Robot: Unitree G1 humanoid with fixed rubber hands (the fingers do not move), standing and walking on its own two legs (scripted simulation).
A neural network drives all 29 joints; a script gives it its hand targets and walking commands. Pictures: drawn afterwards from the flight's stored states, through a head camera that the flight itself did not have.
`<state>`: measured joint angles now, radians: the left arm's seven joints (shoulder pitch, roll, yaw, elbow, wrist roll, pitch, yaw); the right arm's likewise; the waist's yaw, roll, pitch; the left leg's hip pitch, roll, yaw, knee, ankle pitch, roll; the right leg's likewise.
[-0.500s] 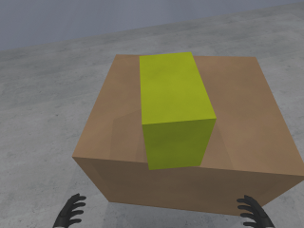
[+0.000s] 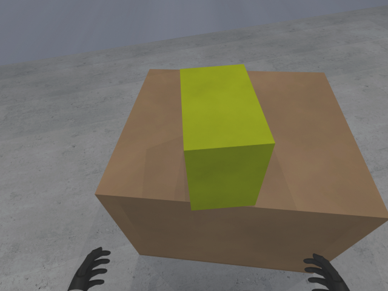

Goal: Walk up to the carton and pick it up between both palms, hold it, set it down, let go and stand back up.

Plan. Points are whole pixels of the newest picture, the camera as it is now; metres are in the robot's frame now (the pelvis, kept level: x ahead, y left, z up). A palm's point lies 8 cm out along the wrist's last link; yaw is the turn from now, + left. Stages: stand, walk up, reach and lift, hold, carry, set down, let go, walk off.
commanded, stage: walk up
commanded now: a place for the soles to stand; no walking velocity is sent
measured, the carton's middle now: (217, 137) +0.50 -0.04 -0.01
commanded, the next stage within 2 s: reach and lift in 0.56 s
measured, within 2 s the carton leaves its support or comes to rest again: neither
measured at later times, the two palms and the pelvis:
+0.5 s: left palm (73, 289) +0.15 +0.28 -0.07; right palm out of the picture +0.11 -0.25 -0.09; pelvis +0.00 +0.01 +0.00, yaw +0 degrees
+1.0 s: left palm (107, 277) +0.17 +0.21 -0.06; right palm (343, 280) +0.16 -0.26 -0.06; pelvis +0.00 +0.00 +0.01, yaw +0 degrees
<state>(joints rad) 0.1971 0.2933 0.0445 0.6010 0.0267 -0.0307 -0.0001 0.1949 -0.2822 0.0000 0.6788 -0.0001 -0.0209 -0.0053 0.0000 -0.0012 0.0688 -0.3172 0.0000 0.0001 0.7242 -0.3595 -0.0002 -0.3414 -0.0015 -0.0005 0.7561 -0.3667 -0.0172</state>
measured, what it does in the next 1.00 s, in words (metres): stands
